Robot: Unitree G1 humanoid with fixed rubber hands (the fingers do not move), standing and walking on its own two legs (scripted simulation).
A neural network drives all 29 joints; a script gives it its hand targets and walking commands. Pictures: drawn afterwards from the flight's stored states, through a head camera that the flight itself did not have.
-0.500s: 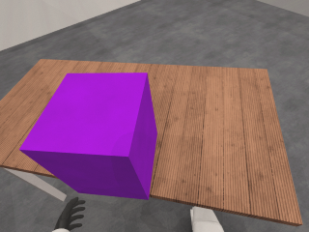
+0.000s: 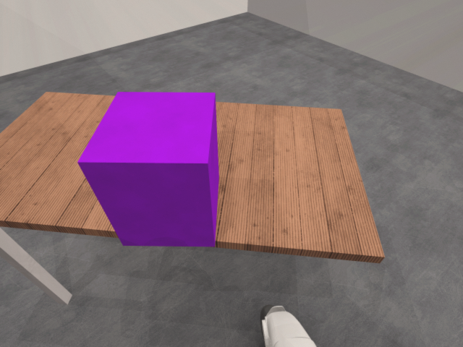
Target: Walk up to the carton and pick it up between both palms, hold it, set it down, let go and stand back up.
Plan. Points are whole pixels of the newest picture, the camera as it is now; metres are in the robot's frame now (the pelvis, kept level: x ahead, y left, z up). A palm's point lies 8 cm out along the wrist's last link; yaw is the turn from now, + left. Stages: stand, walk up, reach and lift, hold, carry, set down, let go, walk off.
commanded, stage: walk up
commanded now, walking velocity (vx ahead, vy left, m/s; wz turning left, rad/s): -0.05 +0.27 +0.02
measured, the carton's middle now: (167, 171) +0.45 +0.12 +0.06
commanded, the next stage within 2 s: none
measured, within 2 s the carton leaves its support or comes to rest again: neither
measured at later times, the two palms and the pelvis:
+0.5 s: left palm out of the picture -0.26 +0.25 -0.12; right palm out of the picture -0.12 -0.19 -0.12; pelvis -0.13 +0.03 +0.02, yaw +1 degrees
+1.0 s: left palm out of the picture -0.02 +0.35 -0.13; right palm out of the picture -0.01 -0.12 -0.09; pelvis +0.00 +0.11 +0.03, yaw +3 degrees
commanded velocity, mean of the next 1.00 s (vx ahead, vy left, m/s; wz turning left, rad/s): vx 0.18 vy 0.03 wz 0.01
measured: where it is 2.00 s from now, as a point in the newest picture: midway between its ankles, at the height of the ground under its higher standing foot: outside the picture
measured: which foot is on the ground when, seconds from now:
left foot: down 0.00-0.36, up 0.38-0.76, down 0.78-1.00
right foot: up 0.00-0.32, down 0.34-0.82, up 0.84-1.00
